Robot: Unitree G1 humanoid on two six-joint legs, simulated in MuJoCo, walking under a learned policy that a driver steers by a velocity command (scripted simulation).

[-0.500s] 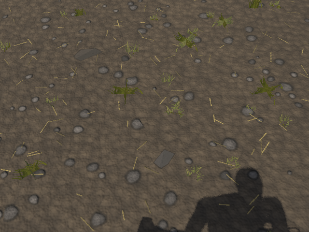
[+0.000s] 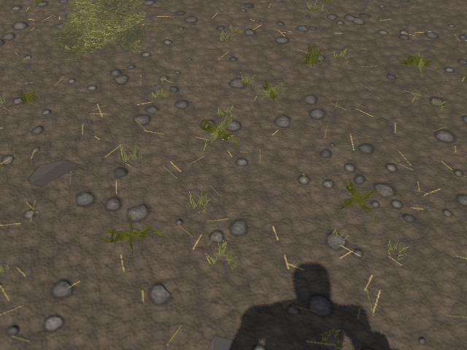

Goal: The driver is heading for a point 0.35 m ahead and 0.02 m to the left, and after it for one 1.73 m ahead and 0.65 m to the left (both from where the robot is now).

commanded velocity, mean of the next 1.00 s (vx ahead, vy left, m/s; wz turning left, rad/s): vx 0.50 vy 0.00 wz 0.29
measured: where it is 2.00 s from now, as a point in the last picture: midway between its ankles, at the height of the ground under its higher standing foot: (153, 208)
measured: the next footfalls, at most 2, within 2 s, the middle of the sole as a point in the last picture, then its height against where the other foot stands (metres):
right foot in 0.36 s outside the picture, level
left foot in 0.90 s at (187, 313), level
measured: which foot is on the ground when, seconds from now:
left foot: down 0.00-0.38, up 0.40-0.88, down 0.90-1.00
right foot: up 0.00-0.34, down 0.36-0.88, up 0.90-1.00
